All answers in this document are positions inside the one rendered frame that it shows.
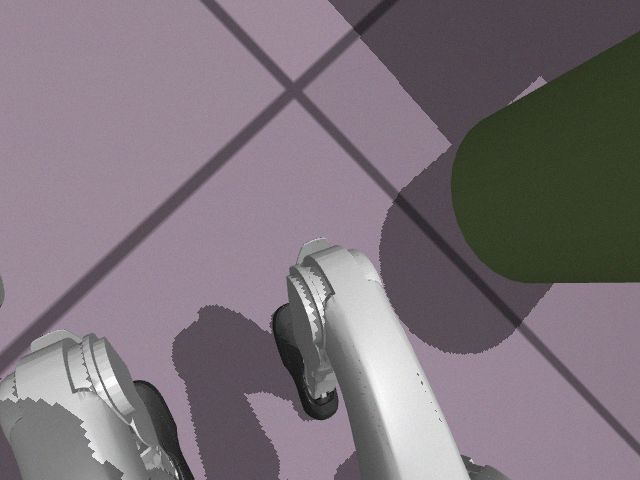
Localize left robot foot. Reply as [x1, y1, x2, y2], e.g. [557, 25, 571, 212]
[133, 380, 195, 480]

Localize right robot foot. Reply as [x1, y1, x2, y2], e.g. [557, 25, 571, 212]
[272, 303, 338, 420]

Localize right robot hand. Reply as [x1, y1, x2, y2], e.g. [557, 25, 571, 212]
[460, 454, 511, 480]

